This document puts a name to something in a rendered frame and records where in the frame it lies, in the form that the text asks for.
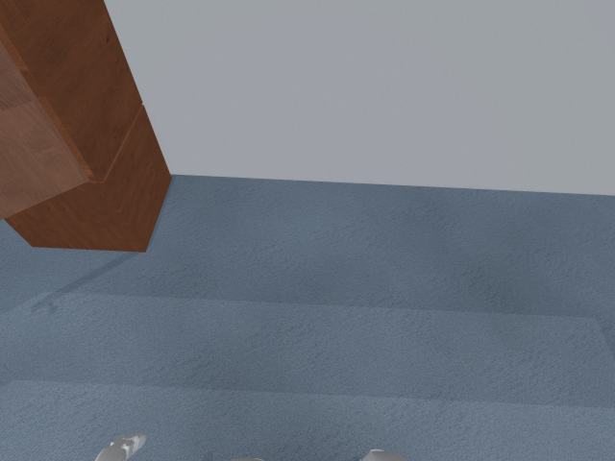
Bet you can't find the robot left hand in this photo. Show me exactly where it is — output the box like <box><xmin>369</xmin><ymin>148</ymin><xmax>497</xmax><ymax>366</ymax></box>
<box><xmin>95</xmin><ymin>432</ymin><xmax>146</xmax><ymax>461</ymax></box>

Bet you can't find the cupboard door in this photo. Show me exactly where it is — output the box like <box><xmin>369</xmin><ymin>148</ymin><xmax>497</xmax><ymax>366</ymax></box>
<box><xmin>0</xmin><ymin>41</ymin><xmax>89</xmax><ymax>220</ymax></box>

